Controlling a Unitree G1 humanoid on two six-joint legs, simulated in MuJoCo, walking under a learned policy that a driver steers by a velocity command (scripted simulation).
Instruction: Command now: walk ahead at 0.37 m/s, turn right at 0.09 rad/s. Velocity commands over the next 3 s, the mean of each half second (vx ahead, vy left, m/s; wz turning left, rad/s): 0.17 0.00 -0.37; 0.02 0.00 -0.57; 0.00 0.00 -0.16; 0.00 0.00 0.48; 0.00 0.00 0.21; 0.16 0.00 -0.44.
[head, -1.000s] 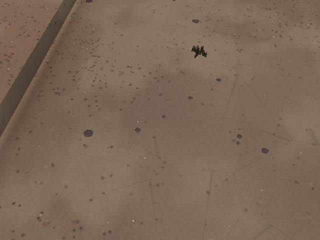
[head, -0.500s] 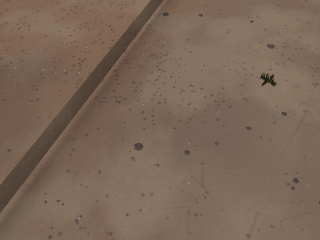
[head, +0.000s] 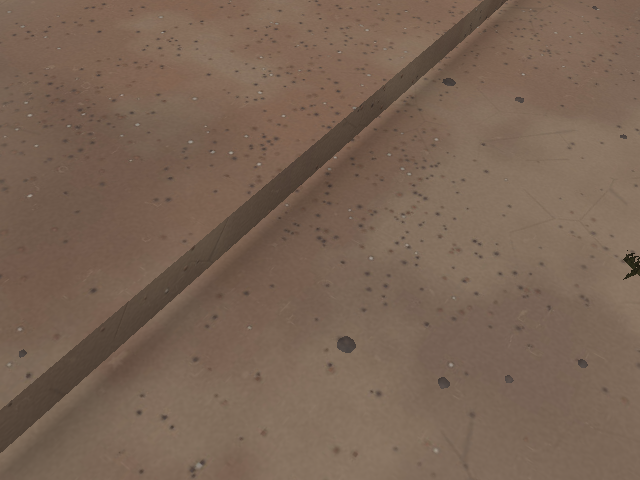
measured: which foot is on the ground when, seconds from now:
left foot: down 0.00-0.26, up 0.28-0.68, down 0.70-1.00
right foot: up 0.00-0.24, down 0.26-0.70, up 0.72-1.00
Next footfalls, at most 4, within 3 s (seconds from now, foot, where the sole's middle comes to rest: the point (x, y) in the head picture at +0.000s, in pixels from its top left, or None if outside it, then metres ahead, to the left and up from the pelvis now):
0.26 right None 0.29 -0.11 -0.78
0.70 left None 0.34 0.11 -0.78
1.10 right None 0.18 -0.10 -0.78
1.48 left None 0.31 0.08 -0.78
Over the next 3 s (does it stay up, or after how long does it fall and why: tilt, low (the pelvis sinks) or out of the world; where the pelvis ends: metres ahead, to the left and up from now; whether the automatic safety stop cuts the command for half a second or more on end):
stays up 0.23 -0.03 0.01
